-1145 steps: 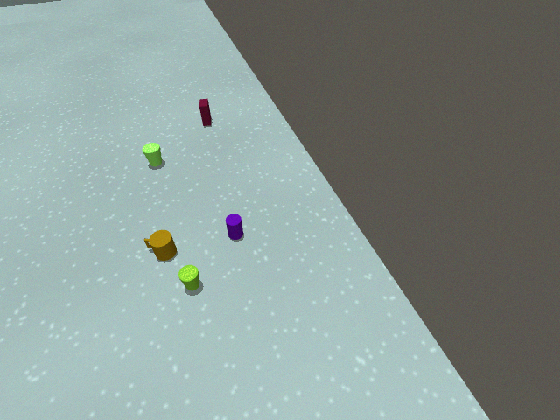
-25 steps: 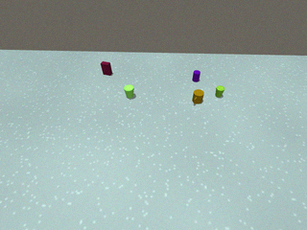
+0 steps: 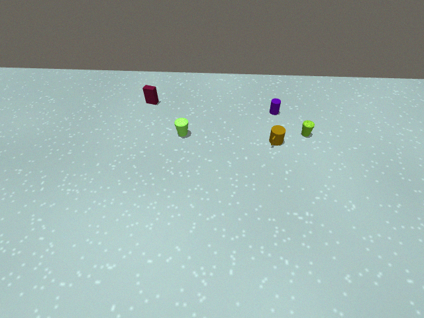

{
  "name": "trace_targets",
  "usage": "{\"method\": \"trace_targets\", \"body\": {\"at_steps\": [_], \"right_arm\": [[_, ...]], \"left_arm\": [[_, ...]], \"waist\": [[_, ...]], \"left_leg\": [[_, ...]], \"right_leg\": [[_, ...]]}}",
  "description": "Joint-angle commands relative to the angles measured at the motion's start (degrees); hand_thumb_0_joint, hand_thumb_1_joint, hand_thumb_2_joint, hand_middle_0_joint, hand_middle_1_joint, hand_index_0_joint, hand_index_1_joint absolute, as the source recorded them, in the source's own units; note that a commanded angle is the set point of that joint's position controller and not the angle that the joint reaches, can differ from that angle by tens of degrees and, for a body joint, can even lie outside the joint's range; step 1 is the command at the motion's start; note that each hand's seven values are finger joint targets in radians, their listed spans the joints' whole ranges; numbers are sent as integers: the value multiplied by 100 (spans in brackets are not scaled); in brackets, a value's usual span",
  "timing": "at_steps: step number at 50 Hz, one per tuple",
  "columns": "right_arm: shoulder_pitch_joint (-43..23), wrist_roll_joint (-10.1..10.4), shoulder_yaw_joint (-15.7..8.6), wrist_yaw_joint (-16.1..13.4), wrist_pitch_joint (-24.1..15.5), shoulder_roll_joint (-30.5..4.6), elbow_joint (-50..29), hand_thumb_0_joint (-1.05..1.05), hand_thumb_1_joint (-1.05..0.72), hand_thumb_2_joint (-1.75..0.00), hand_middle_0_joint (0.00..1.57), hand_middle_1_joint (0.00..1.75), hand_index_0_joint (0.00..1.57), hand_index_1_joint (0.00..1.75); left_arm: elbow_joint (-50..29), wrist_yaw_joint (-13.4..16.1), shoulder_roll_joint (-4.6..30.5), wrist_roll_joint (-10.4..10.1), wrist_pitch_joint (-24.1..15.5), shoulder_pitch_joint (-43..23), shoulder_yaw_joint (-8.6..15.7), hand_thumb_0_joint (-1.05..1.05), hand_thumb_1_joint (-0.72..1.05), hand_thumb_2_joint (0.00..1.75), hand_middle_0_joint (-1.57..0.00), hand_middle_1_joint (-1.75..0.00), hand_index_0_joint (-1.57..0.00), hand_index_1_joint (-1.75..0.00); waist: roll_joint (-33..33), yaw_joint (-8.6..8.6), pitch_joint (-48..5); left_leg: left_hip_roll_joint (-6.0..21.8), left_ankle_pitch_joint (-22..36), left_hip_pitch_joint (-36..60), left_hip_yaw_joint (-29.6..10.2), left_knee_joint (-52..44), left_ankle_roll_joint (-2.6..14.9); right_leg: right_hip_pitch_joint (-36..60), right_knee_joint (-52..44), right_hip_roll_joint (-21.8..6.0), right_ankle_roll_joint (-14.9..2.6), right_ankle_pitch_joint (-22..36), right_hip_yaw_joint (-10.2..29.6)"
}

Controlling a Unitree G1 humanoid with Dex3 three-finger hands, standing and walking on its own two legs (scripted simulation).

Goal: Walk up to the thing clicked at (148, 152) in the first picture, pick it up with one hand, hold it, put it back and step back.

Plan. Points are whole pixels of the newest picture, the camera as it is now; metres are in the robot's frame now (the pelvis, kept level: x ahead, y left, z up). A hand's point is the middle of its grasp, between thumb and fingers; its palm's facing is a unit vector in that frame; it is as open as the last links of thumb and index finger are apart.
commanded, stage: stand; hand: left
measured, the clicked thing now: (182, 128) +1.46 +0.22 -0.73
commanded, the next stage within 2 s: walk up in 0.82 s
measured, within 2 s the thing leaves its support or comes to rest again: neither
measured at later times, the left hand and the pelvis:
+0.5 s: hand out of the picture +0.08 +0.25 -0.16, palm faces -0.02 -0.94 -0.34, open 7.4 cm; pelvis +0.00 +0.00 +0.00, yaw +0 degrees
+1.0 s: hand out of the picture +0.09 +0.26 -0.15, palm faces -0.07 -0.93 -0.37, open 7.4 cm; pelvis +0.02 -0.02 -0.01, yaw -2 degrees
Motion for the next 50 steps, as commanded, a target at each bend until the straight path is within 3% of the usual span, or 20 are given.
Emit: {"method": "trace_targets", "body": {"at_steps": [1, 10, 16, 32, 40, 41, 42, 43, 44, 45, 46, 48, 49, 50], "right_arm": [[-217, 31, -210, -87, -95, -1227, -319, 0, -90, -90, 20, 30, 20, 30], [-179, 19, -202, -89, -93, -1238, -335, 0, -90, -90, 20, 30, 20, 30], [-166, 33, -200, -97, -105, -1252, -354, 0, -90, -90, 20, 30, 20, 30], [-122, 18, -202, -89, -90, -1248, -354, 0, -90, -90, 20, 30, 20, 30], [-112, 13, -209, -94, -105, -1242, -374, 0, -90, -90, 20, 30, 20, 30], [252, -72, -569, 47, -210, -1754, -711, 0, -90, -90, 20, 30, 20, 30], [435, -127, -637, 102, -218, -1812, -590, 0, -90, -90, 20, 30, 20, 30], [564, -144, -684, 118, -215, -1873, -578, 0, -90, -90, 20, 30, 20, 30], [687, -122, -758, 133, -217, -1967, -607, 0, -90, -90, 20, 30, 20, 30], [796, -137, -834, 139, -249, -2044, -673, 0, -90, -90, 20, 30, 20, 30], [784, -155, -860, 124, -302, -2049, -730, 0, -90, -90, 20, 30, 20, 30], [800, -144, -823, 141, -333, -1831, -845, 0, -90, -90, 20, 30, 20, 30], [760, -151, -817, 161, -330, -1783, -927, 0, -90, -90, 20, 30, 20, 30], [578, -136, -854, 191, -326, -1895, -1054, 0, -90, -90, 20, 30, 20, 30]], "left_arm": [[-309, 88, 1249, 10, -130, -194, 216, 0, 90, 90, -20, -30, -20, -30], [-320, 85, 1237, 5, -125, -190, 222, 0, 90, 90, -20, -30, -20, -30], [-319, 93, 1216, 22, -125, -135, 219, 0, 90, 90, -20, -30, -20, -30], [-324, 82, 1229, 18, -107, -110, 228, 0, 90, 90, -20, -30, -20, -30], [-347, 83, 1265, 15, -114, -123, 237, 0, 90, 90, -20, -30, -20, -30], [-698, -97, 1777, 116, -200, 160, 554, 0, 90, 90, -20, -30, -20, -30], [-672, -159, 1739, 176, -198, 14, 581, 0, 90, 90, -20, -30, -20, -30], [-799, -205, 1628, 193, -184, -283, 585, 0, 90, 90, -20, -30, -20, -30], [-948, -258, 1485, 207, -178, -525, 571, 0, 90, 90, -20, -30, -20, -30], [-1101, -271, 1499, 216, -192, -754, 588, 0, 90, 90, -20, -30, -20, -30], [-1183, -284, 1470, 188, -231, -778, 571, 0, 90, 90, -20, -30, -20, -30], [-1198, -352, 1486, 142, -316, -672, 558, 0, 90, 90, -20, -30, -20, -30], [-1175, -392, 1479, 139, -306, -560, 581, 0, 90, 90, -20, -30, -20, -30], [-1154, -439, 1473, 133, -289, -338, 609, 0, 90, 90, -20, -30, -20, -30]], "waist": [[12, 10, -467], [26, 21, -418], [52, 28, -566], [87, 38, -304], [-4, 37, -403], [48, -2, -1015], [236, -78, -565], [488, -221, -146], [889, -360, 218], [970, -484, 596], [728, -441, 728], [619, -371, 477], [717, -338, 371], [1008, -221, 349]], "left_leg": [[660, 883, 227, -427, -228, 175], [654, 836, 54, -434, -270, 187], [685, 1298, 193, -433, -189, 204], [618, 566, -44, -461, -344, 191], [622, 791, 122, -460, -273, 195], [505, -2098, 351, -532, 155, 628], [663, -3240, 64, -850, -13, 760], [899, -3616, 298, -1183, -365, 894], [1437, -3796, 430, -1746, -886, 1153], [2034, -3431, 496, -2352, -1276, 1449], [2219, -2669, 745, -2428, -1269, 1605], [1807, -1938, 1166, -1940, -1045, 1511], [1615, -2029, 1030, -1663, -999, 1405], [1614, -2210, 513, -1484, -1039, 1346]], "right_leg": [[10, -180, -666, -203, 1116, 436], [154, -188, -683, -202, 1073, 433], [253, -101, -702, -193, 1496, 392], [108, -242, -673, -196, 866, 409], [73, -209, -689, -205, 978, 423], [10, 318, -331, -406, -1874, 297], [-717, 703, -298, -452, -2753, 302], [-1671, 1054, -176, -382, -2690, 76], [-2364, 1834, -21, -251, -2069, -285], [-3062, 2624, -123, -210, -1864, -215], [-3312, 2514, -370, -219, -1750, 73], [-3164, 2225, -424, -218, -1672, 20], [-2929, 2120, -419, -180, -1639, -87], [-2396, 2047, -445, -151, -1469, -163]]}}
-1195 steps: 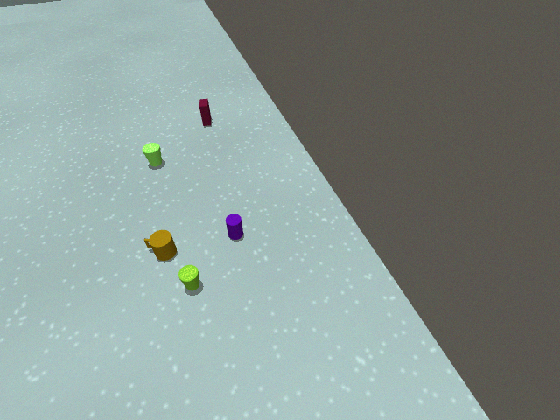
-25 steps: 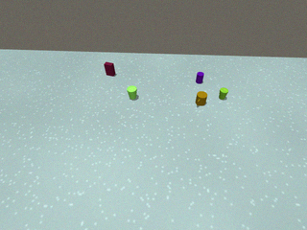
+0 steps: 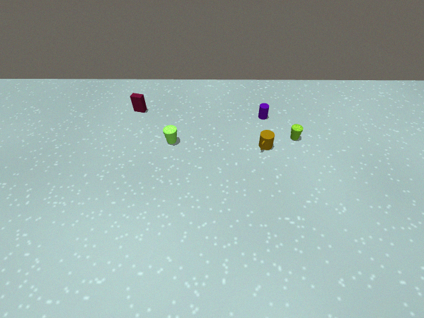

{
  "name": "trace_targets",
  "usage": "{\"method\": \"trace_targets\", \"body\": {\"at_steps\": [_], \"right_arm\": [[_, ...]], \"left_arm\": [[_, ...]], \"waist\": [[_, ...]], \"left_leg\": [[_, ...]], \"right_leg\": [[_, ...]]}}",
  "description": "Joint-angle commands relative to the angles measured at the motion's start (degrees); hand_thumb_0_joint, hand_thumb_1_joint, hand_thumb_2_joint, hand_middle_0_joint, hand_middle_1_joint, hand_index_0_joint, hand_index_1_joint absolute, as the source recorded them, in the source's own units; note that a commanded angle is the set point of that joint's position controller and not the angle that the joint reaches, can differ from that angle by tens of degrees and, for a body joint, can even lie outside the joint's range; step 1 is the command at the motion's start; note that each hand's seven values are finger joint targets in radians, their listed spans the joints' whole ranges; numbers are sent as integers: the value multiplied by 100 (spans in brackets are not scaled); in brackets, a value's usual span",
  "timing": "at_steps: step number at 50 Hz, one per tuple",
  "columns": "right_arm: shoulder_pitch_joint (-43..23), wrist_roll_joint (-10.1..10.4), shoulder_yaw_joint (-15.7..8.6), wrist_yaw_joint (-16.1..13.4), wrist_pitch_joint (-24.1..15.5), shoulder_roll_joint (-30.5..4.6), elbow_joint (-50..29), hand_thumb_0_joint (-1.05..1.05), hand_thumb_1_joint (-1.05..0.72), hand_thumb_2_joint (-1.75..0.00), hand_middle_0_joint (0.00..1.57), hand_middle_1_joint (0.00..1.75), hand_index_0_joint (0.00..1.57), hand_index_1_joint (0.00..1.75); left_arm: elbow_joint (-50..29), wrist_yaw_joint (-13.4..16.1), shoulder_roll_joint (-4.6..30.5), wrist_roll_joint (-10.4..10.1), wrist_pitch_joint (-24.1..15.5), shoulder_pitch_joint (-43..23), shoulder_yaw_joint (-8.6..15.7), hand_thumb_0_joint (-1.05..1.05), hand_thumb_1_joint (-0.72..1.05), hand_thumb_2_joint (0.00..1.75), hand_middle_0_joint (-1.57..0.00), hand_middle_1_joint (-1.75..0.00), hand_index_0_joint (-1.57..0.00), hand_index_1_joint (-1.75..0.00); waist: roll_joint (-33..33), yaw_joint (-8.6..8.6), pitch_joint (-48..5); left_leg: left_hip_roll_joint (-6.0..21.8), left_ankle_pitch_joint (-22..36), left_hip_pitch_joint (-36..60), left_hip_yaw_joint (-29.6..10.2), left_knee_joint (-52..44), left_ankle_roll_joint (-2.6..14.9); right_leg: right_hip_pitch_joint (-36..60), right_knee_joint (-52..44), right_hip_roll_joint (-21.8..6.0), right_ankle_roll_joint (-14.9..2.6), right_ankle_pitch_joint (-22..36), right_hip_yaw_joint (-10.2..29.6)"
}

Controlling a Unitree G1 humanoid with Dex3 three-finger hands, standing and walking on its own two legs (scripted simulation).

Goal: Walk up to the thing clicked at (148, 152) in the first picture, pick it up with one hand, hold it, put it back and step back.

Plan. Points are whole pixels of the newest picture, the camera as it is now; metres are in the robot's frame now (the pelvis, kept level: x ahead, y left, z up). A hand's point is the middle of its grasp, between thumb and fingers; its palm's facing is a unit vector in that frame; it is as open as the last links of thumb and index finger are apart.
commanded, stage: walk up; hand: left
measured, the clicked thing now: (170, 135) +1.43 +0.28 -0.72
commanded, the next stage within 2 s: none
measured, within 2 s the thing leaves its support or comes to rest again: neither
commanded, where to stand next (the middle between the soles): +1.05 +0.04 m, yaw +2 degrees
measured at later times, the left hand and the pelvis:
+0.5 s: hand (119, 311) +0.20 +0.22 -0.14, palm faces +0.07 -0.93 -0.37, open 7.4 cm; pelvis +0.19 -0.05 -0.01, yaw +3 degrees
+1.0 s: hand (133, 181) +0.55 +0.25 -0.14, palm faces -0.01 -0.93 -0.37, open 7.4 cm; pelvis +0.47 -0.03 -0.02, yaw +3 degrees
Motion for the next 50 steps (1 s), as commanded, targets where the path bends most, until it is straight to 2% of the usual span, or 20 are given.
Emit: {"method": "trace_targets", "body": {"at_steps": [1, 4, 5, 6, 7, 8, 9, 13, 20, 27, 30, 31, 32, 33, 34, 36, 38, 43, 46, 50], "right_arm": [[-491, 35, -434, -23, -87, -1820, -627, 0, -90, -90, 20, 30, 20, 30], [-1100, 23, -367, 6, -24, -1560, -887, 0, -90, -90, 20, 30, 20, 30], [-1033, -20, -270, -10, -1, -1246, -928, 0, -90, -90, 20, 30, 20, 30], [-856, -29, -119, -25, 7, -853, -1005, 0, -90, -90, 20, 30, 20, 30], [-535, 82, -123, -36, 84, -864, -1031, 0, -90, -90, 20, 30, 20, 30], [-336, 92, -264, -51, 157, -1425, -924, 0, -90, -90, 20, 30, 20, 30], [-209, 116, -297, -35, 137, -1591, -843, 0, -90, -90, 20, 30, 20, 30], [622, 232, -235, 51, 138, -1444, -363, 0, -90, -90, 20, 30, 20, 30], [-154, 97, -233, 201, 135, -1376, -929, 0, -90, -90, 20, 30, 20, 30], [-935, 34, -154, 225, 26, -1137, -1351, 0, -90, -90, 20, 30, 20, 30], [274, -41, -300, 126, -34, -1289, -1095, 0, -90, -90, 20, 30, 20, 30], [1283, -132, -457, 66, -70, -1669, -873, 0, -90, -90, 20, 30, 20, 30], [1629, -118, -667, -10, -101, -2238, -988, 0, -90, -90, 20, 30, 20, 30], [1696, 106, -653, -35, -106, -2219, -988, 0, -90, -90, 20, 30, 20, 30], [1454, 184, -647, -82, -94, -2086, -1086, 0, -90, -90, 20, 30, 20, 30], [732, 290, -369, -173, -125, -1694, -1338, 0, -90, -90, 20, 30, 20, 30], [474, 291, -273, -193, -163, -1474, -1344, 0, -90, -90, 20, 30, 20, 30], [286, 206, -252, -151, -282, -1514, -1567, 0, -90, -90, 20, 30, 20, 30], [242, 202, -273, -89, -294, -1574, -1645, 0, -90, -90, 20, 30, 20, 30], [82, 236, -279, -100, -213, -1591, -1772, 0, -90, -90, 20, 30, 20, 30]], "left_arm": [[-771, -93, 1053, -43, -299, -560, 274, 0, 90, 90, -20, -30, -20, -30], [-329, -23, 1080, -59, -331, 760, 417, 0, 90, 90, -20, -30, -20, -30], [-47, 49, 1367, -56, -364, 1526, 544, 0, 90, 90, -20, -30, -20, -30], [34, 149, 1805, 5, -394, 2227, 695, 0, 90, 90, -20, -30, -20, -30], [-294, 205, 2117, 56, -414, 1809, 729, 0, 90, 90, -20, -30, -20, -30], [-660, 207, 2150, 19, -402, 849, 642, 0, 90, 90, -20, -30, -20, -30], [-930, 209, 2105, -19, -437, 285, 584, 0, 90, 90, -20, -30, -20, -30], [-1023, 241, 1383, -159, -582, -164, 409, 0, 90, 90, -20, -30, -20, -30], [-1147, 292, 1442, -116, -666, 384, 483, 0, 90, 90, -20, -30, -20, -30], [-1176, 293, 1418, -113, -560, 779, 447, 0, 90, 90, -20, -30, -20, -30], [-1325, 331, 1381, -196, -495, 581, 367, 0, 90, 90, -20, -30, -20, -30], [-1413, 342, 1094, -219, -460, 761, 265, 0, 90, 90, -20, -30, -20, -30], [-1500, 308, 711, -348, -450, 1113, 197, 0, 90, 90, -20, -30, -20, -30], [-1412, 360, 1134, -369, -436, 910, 298, 0, 90, 90, -20, -30, -20, -30], [-1441, 395, 1274, -292, -431, 602, 209, 0, 90, 90, -20, -30, -20, -30], [-1422, 328, 1049, -370, -483, 648, 134, 0, 90, 90, -20, -30, -20, -30], [-1335, 246, 958, -391, -397, 897, 127, 0, 90, 90, -20, -30, -20, -30], [-1576, 81, 818, -247, -358, 475, 140, 0, 90, 90, -20, -30, -20, -30], [-1630, -3, 800, -187, -403, 171, 201, 0, 90, 90, -20, -30, -20, -30], [-1312, 42, 956, -164, -441, 827, 375, 0, 90, 90, -20, -30, -20, -30]], "waist": [[1293, 44, 450], [1001, 818, -36], [-13, 1138, -357], [-1674, 1457, -421], [-1711, 1192, -194], [-974, 729, 251], [-863, 438, 679], [-585, -32, 620], [-222, 259, 762], [-369, 512, 424], [141, -168, -174], [757, -570, -943], [2126, -620, -1543], [1843, -705, -1662], [1276, -604, -1381], [533, -202, -721], [637, 58, -170], [860, 85, 612], [1005, -20, 594], [673, 399, -24]], "left_leg": [[1457, -1748, -124, -1385, -1203, 1020], [779, -1606, -1674, -301, 186, 630], [382, -1936, -2686, 2, 1499, 450], [-417, -2463, -3616, 228, 3453, 292], [-813, -2134, -3858, -765, 4593, 50], [-467, -1492, -3382, -1136, 4766, 55], [-110, -1045, -3369, -1176, 4768, 114], [67, 234, -2561, -1173, 4159, 38], [154, 731, -3223, -962, 2721, -280], [179, 737, -2505, 7, 1212, 34], [-194, 746, -760, 289, 627, 374], [68, 521, 836, -282, 720, 755], [1518, 186, 2299, -2840, 511, 1328], [2008, 901, 2869, -4353, 26, 1922], [2117, 1217, 2374, -3928, 69, 1923], [1579, 2776, 995, -1856, 164, 1213], [1245, 3023, 147, -1056, -78, 988], [1156, 3031, -562, -337, -395, 1188], [998, 2232, -878, -162, -327, 1016], [1041, 1109, -1308, -372, 558, 801]], "right_leg": [[-694, -272, -345, 56, 342, -22], [1882, -1011, -107, 28, 1537, -460], [3155, -902, -31, 25, 1305, -332], [3485, -1900, -688, -69, -416, 885], [2509, -3385, -2019, -271, -2877, 3527], [1443, -3821, -2307, -412, -3475, 4051], [945, -3854, -2262, -607, -3154, 3836], [545, -3421, -1157, -276, -625, 1260], [1307, -3436, -1333, -608, 152, 634], [2193, -2350, -1239, -667, 3489, -196], [1783, -458, -982, -625, 4483, -535], [876, 1095, -708, -394, 3822, -597], [-989, 2708, 303, -37, 1381, -668], [-1776, 3232, 734, -133, -570, 60], [-1919, 3426, 290, -228, -595, 506], [-1402, 3199, -33, -239, 199, 878], [-1037, 2646, -106, -134, 607, 656], [-1066, 939, -356, 115, 1148, 109], [-401, -253, -371, 68, 1916, -228], [1164, -551, -162, -85, 2344, -335]]}}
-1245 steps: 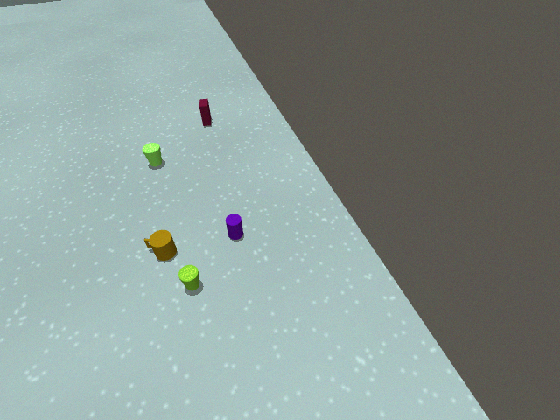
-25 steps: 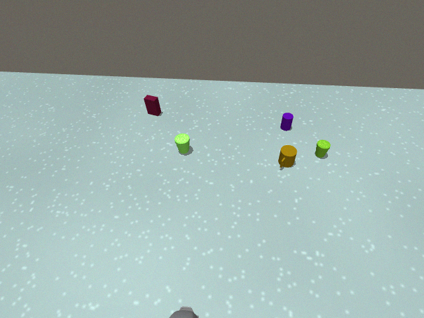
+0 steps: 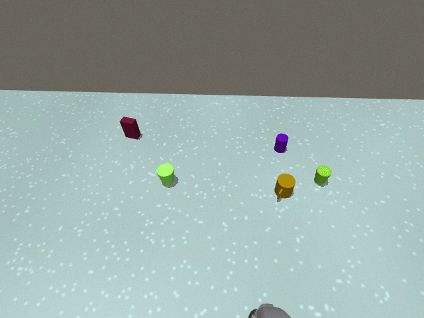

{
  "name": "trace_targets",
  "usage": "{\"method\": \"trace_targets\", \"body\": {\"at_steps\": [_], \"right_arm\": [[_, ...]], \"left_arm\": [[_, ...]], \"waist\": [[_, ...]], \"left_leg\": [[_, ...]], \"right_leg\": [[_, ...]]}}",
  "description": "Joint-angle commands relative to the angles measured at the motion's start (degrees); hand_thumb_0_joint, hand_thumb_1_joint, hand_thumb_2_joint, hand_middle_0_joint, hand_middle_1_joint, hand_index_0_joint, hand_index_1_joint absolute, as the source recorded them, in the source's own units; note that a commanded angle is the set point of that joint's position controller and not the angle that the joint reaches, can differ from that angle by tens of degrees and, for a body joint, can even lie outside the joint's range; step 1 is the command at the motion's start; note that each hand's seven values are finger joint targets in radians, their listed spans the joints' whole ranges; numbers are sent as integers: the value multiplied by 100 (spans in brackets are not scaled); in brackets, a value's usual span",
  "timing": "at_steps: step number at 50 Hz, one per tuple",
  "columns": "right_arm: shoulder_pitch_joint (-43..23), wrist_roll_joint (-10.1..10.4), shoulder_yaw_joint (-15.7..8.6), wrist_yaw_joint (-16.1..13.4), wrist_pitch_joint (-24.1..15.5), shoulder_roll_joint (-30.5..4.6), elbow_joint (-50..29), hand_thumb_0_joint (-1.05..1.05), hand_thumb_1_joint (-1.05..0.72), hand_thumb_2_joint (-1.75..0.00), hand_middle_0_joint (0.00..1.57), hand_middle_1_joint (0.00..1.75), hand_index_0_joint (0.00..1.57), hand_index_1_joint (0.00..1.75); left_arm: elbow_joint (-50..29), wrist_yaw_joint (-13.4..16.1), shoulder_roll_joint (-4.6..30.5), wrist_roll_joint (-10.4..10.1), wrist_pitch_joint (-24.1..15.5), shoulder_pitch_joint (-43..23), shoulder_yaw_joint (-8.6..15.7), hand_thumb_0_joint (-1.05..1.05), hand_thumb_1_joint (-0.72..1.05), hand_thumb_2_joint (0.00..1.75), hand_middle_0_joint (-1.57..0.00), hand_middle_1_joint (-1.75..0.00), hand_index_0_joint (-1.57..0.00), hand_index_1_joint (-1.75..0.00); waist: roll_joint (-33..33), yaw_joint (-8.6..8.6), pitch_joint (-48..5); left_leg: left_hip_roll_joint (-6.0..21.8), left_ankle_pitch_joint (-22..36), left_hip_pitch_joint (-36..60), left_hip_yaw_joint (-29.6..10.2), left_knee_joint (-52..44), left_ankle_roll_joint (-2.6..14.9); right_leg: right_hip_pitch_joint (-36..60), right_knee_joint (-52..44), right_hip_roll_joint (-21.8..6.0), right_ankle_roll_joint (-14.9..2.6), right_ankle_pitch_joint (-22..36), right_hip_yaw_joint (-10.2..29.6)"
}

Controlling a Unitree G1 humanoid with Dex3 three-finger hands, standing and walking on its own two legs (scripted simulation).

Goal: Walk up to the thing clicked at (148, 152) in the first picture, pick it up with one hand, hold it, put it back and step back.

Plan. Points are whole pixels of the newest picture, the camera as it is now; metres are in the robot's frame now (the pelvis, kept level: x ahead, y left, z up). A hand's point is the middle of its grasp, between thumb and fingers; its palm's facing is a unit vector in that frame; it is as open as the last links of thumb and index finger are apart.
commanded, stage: walk up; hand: left
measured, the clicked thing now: (166, 175) +0.98 +0.26 -0.71
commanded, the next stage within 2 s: none
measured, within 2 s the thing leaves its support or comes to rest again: neither
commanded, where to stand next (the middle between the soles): +0.58 +0.04 m, yaw -1 degrees
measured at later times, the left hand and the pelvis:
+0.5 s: hand (82, 304) +0.21 +0.30 -0.14, palm faces +0.04 -0.93 -0.38, open 7.4 cm; pelvis +0.21 +0.01 +0.00, yaw +2 degrees
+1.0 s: hand (112, 193) +0.48 +0.28 -0.13, palm faces -0.08 -0.91 -0.40, open 7.4 cm; pelvis +0.38 +0.02 -0.01, yaw -1 degrees
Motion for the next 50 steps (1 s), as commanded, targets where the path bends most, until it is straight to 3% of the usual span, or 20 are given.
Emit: {"method": "trace_targets", "body": {"at_steps": [1, 2, 3, 4, 5, 10, 15, 20, 23, 25, 26, 27, 28, 29, 33, 41, 47, 48, 49, 50], "right_arm": [[-416, 37, -393, -93, -78, -1339, -588, 0, -90, -90, 20, 30, 20, 30], [-119, 31, -304, -91, -74, -1093, -587, 0, -90, -90, 20, 30, 20, 30], [310, 36, -189, -70, -46, -756, -620, 0, -90, -90, 20, 30, 20, 30], [444, 83, -261, -96, 7, -1140, -572, 0, -90, -90, 20, 30, 20, 30], [395, 31, -305, -156, 40, -1394, -423, 0, -90, -90, 20, 30, 20, 30], [406, 89, -279, -35, 161, -1151, -110, 0, -90, -90, 20, 30, 20, 30], [-83, -43, -319, 103, 206, -1068, -275, 0, -90, -90, 20, 30, 20, 30], [-570, -93, -358, 179, 102, -1067, -414, 0, -90, -90, 20, 30, 20, 30], [-453, -103, -401, 184, 60, -1111, -327, 0, -90, -90, 20, 30, 20, 30], [375, -118, -482, 98, -17, -1313, -89, 0, -90, -90, 20, 30, 20, 30], [979, -174, -579, 24, -72, -1594, 83, 0, -90, -90, 20, 30, 20, 30], [1067, -211, -653, -45, -115, -1998, -37, 0, -90, -90, 20, 30, 20, 30], [852, -28, -664, -55, -113, -2134, -156, 0, -90, -90, 20, 30, 20, 30], [665, 60, -657, -59, -86, -2032, -160, 0, -90, -90, 20, 30, 20, 30], [264, 71, -380, -149, -171, -1438, -288, 0, -90, -90, 20, 30, 20, 30], [325, -4, -415, -160, -118, -1515, -503, 0, -90, -90, 20, 30, 20, 30], [-49, 33, -318, -115, 15, -1317, -747, 0, -90, -90, 20, 30, 20, 30], [211, 42, -201, -103, 11, -1003, -761, 0, -90, -90, 20, 30, 20, 30], [490, 37, -87, -84, 17, -700, -836, 0, -90, -90, 20, 30, 20, 30], [554, 17, -205, -135, 112, -1170, -664, 0, -90, -90, 20, 30, 20, 30]], "left_arm": [[34, 100, 1099, 53, -179, 1010, 457, 0, 90, 90, -20, -30, -20, -30], [117, 159, 1335, 76, -234, 1526, 565, 0, 90, 90, -20, -30, -20, -30], [94, 234, 1820, 117, -272, 1894, 708, 0, 90, 90, -20, -30, -20, -30], [-69, 228, 1993, 32, -288, 1725, 659, 0, 90, 90, -20, -30, -20, -30], [-223, 263, 2036, -30, -280, 1121, 641, 0, 90, 90, -20, -30, -20, -30], [-302, 309, 1279, -14, -332, 427, 386, 0, 90, 90, -20, -30, -20, -30], [-470, 289, 1355, 51, -406, 643, 434, 0, 90, 90, -20, -30, -20, -30], [-474, 266, 1508, 62, -381, 742, 456, 0, 90, 90, -20, -30, -20, -30], [-487, 254, 1612, 67, -317, 594, 426, 0, 90, 90, -20, -30, -20, -30], [-508, 273, 1375, 93, -292, 549, 324, 0, 90, 90, -20, -30, -20, -30], [-507, 281, 1043, 67, -270, 799, 209, 0, 90, 90, -20, -30, -20, -30], [-550, 267, 497, -6, -241, 1127, 66, 0, 90, 90, -20, -30, -20, -30], [-387, 355, 1060, 7, -176, 1180, 198, 0, 90, 90, -20, -30, -20, -30], [-320, 394, 1331, 43, -156, 929, 214, 0, 90, 90, -20, -30, -20, -30], [-134, 299, 1062, -106, -137, 1098, 196, 0, 90, 90, -20, -30, -20, -30], [-527, 120, 852, 25, -97, 157, 188, 0, 90, 90, -20, -30, -20, -30], [-136, 192, 1058, 57, -225, 1033, 342, 0, 90, 90, -20, -30, -20, -30], [-44, 256, 1329, 87, -278, 1450, 467, 0, 90, 90, -20, -30, -20, -30], [-129, 331, 1826, 112, -320, 1714, 609, 0, 90, 90, -20, -30, -20, -30], [-252, 327, 1891, 51, -308, 1409, 561, 0, 90, 90, -20, -30, -20, -30]], "waist": [[322, 693, -658], [-411, 937, -1109], [-1677, 966, -1236], [-1306, 802, -1221], [-1121, 654, -1040], [-675, 166, -114], [-495, 312, -170], [-507, 448, -104], [-525, 228, -161], [109, -224, -550], [1135, -473, -912], [2384, -301, -874], [1536, -259, -760], [1169, -200, -396], [953, 137, -199], [1036, -96, -106], [210, 505, -627], [-709, 705, -979], [-1699, 701, -1201], [-986, 635, -936]], "left_leg": [[931, 2094, -1768, -366, 671, 891], [556, 1947, -2034, -128, 2127, 716], [-276, -154, -2951, 64, 3684, 485], [-383, -807, -3448, -453, 4373, 345], [-60, -742, -3515, -699, 4719, 303], [280, 614, -2682, -955, 3685, 310], [393, 777, -3031, -699, 2144, 10], [503, 1353, -2374, -390, 942, 71], [422, 1219, -1613, -207, 726, 198], [231, 1119, -426, -188, 436, 300], [535, 266, 302, -837, -105, 540], [1829, -66, 761, -3134, -749, 898], [2413, -280, 505, -4259, -1251, 1366], [2424, 39, 59, -4035, -1174, 1523], [1503, 3391, -558, -1452, -773, 1031], [1408, 3038, -702, -690, -839, 1374], [1007, 1688, -1720, -400, 746, 933], [594, 1324, -2124, -79, 2108, 735], [-92, -546, -3195, 75, 3307, 427], [-56, -820, -3565, -335, 3754, 323]], "right_leg": [[2660, -286, 246, -148, 209, -254], [3448, -544, 110, -272, -440, 75], [3808, -1278, -1146, -652, -1177, 2088], [3810, -2130, -2078, -1197, -1557, 4132], [3345, -2307, -2246, -1579, -2037, 4554], [1365, -2296, -824, -787, -889, 1274], [1781, -2393, -985, -1145, -886, 848], [1555, -2114, -1021, -1010, -1231, 641], [1054, -1846, -1078, -963, -1587, 672], [790, -459, -754, -712, -426, 319], [424, 1318, -247, -509, 88, -144], [-825, 2643, 562, -154, -2137, -169], [-1077, 3045, 633, -192, -2491, 237], [-1102, 3284, 378, -241, -2341, 518], [-348, 2695, 135, -144, -1367, 720], [-18, 634, -3, 38, -704, -32], [2418, -761, 366, -139, -89, -181], [3152, -1204, 87, -279, -627, 330], [3728, -1659, -1383, -726, -1194, 2733], [3404, -2063, -1949, -1270, -1876, 3745]]}}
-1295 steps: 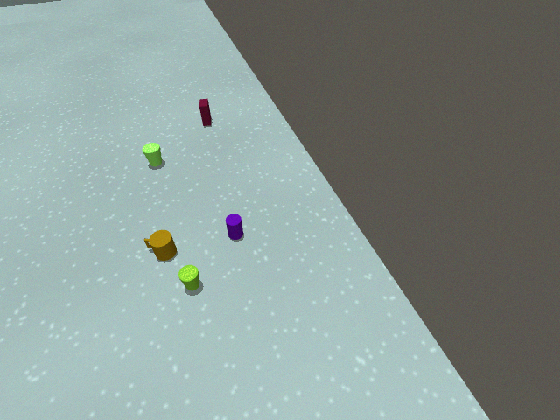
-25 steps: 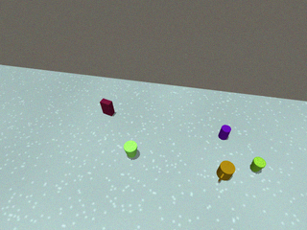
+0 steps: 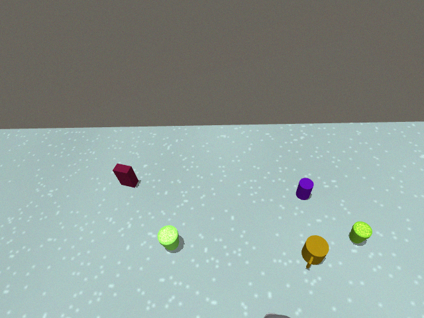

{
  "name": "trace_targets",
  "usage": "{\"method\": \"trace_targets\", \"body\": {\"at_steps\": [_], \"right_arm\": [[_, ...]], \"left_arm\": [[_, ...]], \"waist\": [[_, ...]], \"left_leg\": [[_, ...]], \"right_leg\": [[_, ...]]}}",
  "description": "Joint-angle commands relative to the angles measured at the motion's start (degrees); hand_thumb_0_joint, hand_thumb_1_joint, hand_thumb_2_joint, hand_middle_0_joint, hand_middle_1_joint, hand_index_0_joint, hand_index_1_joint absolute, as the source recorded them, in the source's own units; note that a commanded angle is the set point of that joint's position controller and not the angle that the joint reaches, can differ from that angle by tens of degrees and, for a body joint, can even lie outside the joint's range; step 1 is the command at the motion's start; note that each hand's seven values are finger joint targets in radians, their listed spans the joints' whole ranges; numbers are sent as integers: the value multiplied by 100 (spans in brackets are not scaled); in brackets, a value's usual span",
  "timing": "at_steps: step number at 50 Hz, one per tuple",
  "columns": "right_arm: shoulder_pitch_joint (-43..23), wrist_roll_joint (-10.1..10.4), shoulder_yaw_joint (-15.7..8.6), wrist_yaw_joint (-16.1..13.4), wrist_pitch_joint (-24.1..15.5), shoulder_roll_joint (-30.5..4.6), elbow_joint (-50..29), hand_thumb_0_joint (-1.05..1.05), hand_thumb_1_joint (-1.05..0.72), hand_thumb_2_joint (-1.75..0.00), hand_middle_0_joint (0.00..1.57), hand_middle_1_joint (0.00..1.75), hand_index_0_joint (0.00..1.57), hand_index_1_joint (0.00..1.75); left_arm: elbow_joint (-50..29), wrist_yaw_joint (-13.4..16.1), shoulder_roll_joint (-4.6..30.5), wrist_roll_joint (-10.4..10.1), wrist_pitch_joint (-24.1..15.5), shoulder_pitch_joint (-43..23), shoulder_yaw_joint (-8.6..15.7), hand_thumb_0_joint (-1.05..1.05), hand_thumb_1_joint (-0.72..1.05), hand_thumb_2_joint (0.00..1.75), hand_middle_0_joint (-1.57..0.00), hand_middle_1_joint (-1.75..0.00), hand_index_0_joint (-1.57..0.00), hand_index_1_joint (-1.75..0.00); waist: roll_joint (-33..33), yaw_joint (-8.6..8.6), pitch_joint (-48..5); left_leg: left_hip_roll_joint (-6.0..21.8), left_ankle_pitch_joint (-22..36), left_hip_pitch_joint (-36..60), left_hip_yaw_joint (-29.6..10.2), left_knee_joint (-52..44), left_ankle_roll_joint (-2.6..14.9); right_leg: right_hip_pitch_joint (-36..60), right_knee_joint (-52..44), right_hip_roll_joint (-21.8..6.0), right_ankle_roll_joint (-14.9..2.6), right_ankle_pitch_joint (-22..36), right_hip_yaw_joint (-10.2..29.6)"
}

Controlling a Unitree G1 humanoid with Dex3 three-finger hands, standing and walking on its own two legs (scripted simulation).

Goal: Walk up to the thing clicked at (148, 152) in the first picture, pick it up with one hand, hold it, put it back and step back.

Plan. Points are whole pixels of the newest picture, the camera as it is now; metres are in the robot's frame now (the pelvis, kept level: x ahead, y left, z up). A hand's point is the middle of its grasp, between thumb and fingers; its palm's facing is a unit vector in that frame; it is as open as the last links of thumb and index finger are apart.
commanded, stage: walk up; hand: left
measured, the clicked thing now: (170, 239) +0.59 +0.25 -0.70
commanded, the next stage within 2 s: none
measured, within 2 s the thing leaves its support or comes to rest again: neither
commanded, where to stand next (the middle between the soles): +0.21 +0.03 m, yaw +0 degrees
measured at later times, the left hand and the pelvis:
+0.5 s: hand out of the picture +0.15 +0.31 -0.15, palm faces -0.04 -0.94 -0.35, open 7.4 cm; pelvis +0.10 +0.04 +0.01, yaw -1 degrees
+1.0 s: hand (94, 293) +0.23 +0.29 -0.13, palm faces -0.05 -0.93 -0.37, open 7.4 cm; pelvis +0.14 +0.03 +0.01, yaw -2 degrees
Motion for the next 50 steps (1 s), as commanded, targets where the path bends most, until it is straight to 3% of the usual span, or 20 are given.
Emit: {"method": "trace_targets", "body": {"at_steps": [1, 4, 6, 11, 16, 18, 19, 21, 22, 23, 26, 32, 35, 36, 37, 38, 39, 43, 46, 50], "right_arm": [[86, -31, -302, -120, -65, -1293, -515, 0, -90, -90, 20, 30, 20, 30], [46, 64, -296, -58, -20, -1200, -247, 0, -90, -90, 20, 30, 20, 30], [191, 9, -281, 9, 18, -1067, -166, 0, -90, -90, 20, 30, 20, 30], [-49, -69, -314, 89, 48, -934, -131, 0, -90, -90, 20, 30, 20, 30], [-462, -60, -262, -49, -53, -745, -22, 0, -90, -90, 20, 30, 20, 30], [-137, -65, -257, -130, -112, -750, 179, 0, -90, -90, 20, 30, 20, 30], [30, -84, -288, -178, -147, -905, 242, 0, -90, -90, 20, 30, 20, 30], [48, -112, -403, -204, -226, -1568, 96, 0, -90, -90, 20, 30, 20, 30], [-154, -33, -489, -182, -197, -1906, 58, 0, -90, -90, 20, 30, 20, 30], [-284, -26, -490, -184, -162, -1762, 56, 0, -90, -90, 20, 30, 20, 30], [-533, -57, -307, -229, -191, -1379, 1, 0, -90, -90, 20, 30, 20, 30], [-824, -30, -232, -241, -107, -1281, -55, 0, -90, -90, 20, 30, 20, 30], [-1147, 51, -96, -231, 1, -1044, -68, 0, -90, -90, 20, 30, 20, 30], [-1129, 103, -13, -229, 11, -820, -68, 0, -90, -90, 20, 30, 20, 30], [-971, 135, 52, -230, 30, -573, -30, 0, -90, -90, 20, 30, 20, 30], [-968, 133, 36, -256, 76, -633, 102, 0, -90, -90, 20, 30, 20, 30], [-796, 95, -45, -272, 81, -823, 339, 0, -90, -90, 20, 30, 20, 30], [-1094, 88, -50, -223, -31, -1030, 614, 0, -90, -90, 20, 30, 20, 30], [-1266, 46, 56, -208, -53, -1026, 746, 0, -90, -90, 20, 30, 20, 30], [-1321, 52, 98, -228, -90, -993, 1031, 0, -90, -90, 20, 30, 20, 30]], "left_arm": [[-248, 215, 2157, -72, -156, 1024, 594, 0, 90, 90, -20, -30, -20, -30], [-368, 248, 1658, -106, -161, 523, 440, 0, 90, 90, -20, -30, -20, -30], [-322, 253, 1612, -75, -196, 582, 403, 0, 90, 90, -20, -30, -20, -30], [-487, 222, 1629, 4, -179, 400, 406, 0, 90, 90, -20, -30, -20, -30], [-412, 265, 1505, 8, -7, 394, 273, 0, 90, 90, -20, -30, -20, -30], [-425, 282, 1397, -42, 83, 126, 189, 0, 90, 90, -20, -30, -20, -30], [-438, 291, 1175, -70, 126, 152, 109, 0, 90, 90, -20, -30, -20, -30], [-392, 287, 818, -114, 183, 676, -27, 0, 90, 90, -20, -30, -20, -30], [-155, 355, 1321, -83, 250, 904, 125, 0, 90, 90, -20, -30, -20, -30], [-66, 360, 1494, -34, 246, 758, 158, 0, 90, 90, -20, -30, -20, -30], [119, 313, 1374, -60, 249, 667, 185, 0, 90, 90, -20, -30, -20, -30], [339, 312, 1072, -15, 217, 559, 157, 0, 90, 90, -20, -30, -20, -30], [518, 373, 1022, 30, 158, 615, 173, 0, 90, 90, -20, -30, -20, -30], [525, 398, 1190, 72, 120, 527, 203, 0, 90, 90, -20, -30, -20, -30], [471, 418, 1453, 121, 78, 307, 252, 0, 90, 90, -20, -30, -20, -30], [369, 392, 1713, 63, 87, -162, 233, 0, 90, 90, -20, -30, -20, -30], [277, 357, 1701, 49, 119, -696, 188, 0, 90, 90, -20, -30, -20, -30], [442, 320, 1154, -34, 180, -728, 20, 0, 90, 90, -20, -30, -20, -30], [611, 282, 1195, -46, 185, -626, 26, 0, 90, 90, -20, -30, -20, -30], [777, 303, 1164, -85, 178, -841, -1, 0, 90, 90, -20, -30, -20, -30]], "waist": [[-1367, 674, -755], [-919, 381, -144], [-1033, 315, -186], [-1273, 304, -85], [-1158, 373, -331], [-886, 122, -648], [-474, 28, -755], [871, 207, -701], [908, 200, -610], [760, 179, -445], [832, 271, -293], [799, 267, -710], [393, 478, -811], [-13, 499, -849], [-896, 327, -714], [-1127, 215, -508], [-1112, 63, -375], [-805, 152, -455], [-804, 290, -617], [-449, 253, -871]], "left_leg": [[-165, -595, -2639, -569, 2361, 108], [120, 295, -2417, -869, 2036, 74], [32, 741, -2086, -707, 1749, 33], [107, 1042, -1818, -434, 516, -201], [-102, 1577, -584, -204, -575, -196], [-263, 1958, 132, -195, -1240, -64], [-92, 1947, 378, -442, -1671, 34], [1521, 741, 464, -3033, -2701, 617], [1907, -226, 141, -3410, -2808, 1219], [1796, -327, -5, -3334, -2778, 1320], [1012, 1081, -348, -1866, -2545, 886], [976, 2398, -574, -1295, -1856, 957], [705, 2131, -1080, -957, -1175, 615], [574, 1913, -1342, -873, -953, 367], [153, 1376, -1574, -638, -420, 98], [-251, 174, -1171, -356, -242, -13], [-152, -16, -410, -472, -151, -3], [364, 1258, -348, -1145, -1729, 214], [279, 951, -624, -1055, -1787, 183], [248, 2090, -230, -854, -1835, 88]], "right_leg": [[2167, -2058, -2507, -1545, -1862, 4281], [1251, -2162, -1656, -1066, -1384, 2483], [948, -2064, -1323, -942, -604, 1859], [507, -2207, -1203, -1046, -1090, 1205], [-6, -1243, -1190, -951, 486, 872], [-127, -443, -1056, -743, 697, 744], [-218, 7, -824, -492, 308, 603], [-990, 1451, 230, -51, -1997, 319], [-941, 2060, -66, -83, -2322, 493], [-963, 2178, -189, -77, -2265, 568], [-661, 1756, -296, -37, -1695, 707], [375, 442, -127, 92, -1193, 205], [1297, -833, 15, 35, -163, 114], [1518, -964, -287, -102, 99, 571], [1309, -1418, -1089, -373, 107, 1841], [419, -1791, -1740, -861, -626, 2508], [-301, -1608, -1727, -988, -870, 2332], [137, -990, -546, -117, -492, 884], [708, -1213, -604, -146, -695, 1023], [1044, -1158, -686, -147, 329, 912]]}}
